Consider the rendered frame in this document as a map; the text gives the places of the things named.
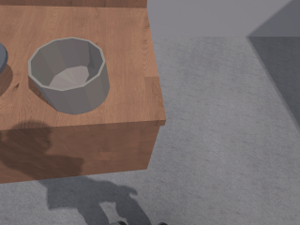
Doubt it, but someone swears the table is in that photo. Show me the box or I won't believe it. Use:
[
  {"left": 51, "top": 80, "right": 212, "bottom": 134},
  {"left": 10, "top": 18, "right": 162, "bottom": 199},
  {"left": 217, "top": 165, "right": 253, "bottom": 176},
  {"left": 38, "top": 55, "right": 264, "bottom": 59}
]
[{"left": 0, "top": 0, "right": 167, "bottom": 184}]

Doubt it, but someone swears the pot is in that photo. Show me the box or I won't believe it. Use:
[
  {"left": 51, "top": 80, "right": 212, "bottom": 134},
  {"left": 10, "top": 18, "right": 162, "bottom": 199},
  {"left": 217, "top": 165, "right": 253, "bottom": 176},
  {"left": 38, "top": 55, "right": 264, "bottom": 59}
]
[{"left": 28, "top": 37, "right": 111, "bottom": 114}]

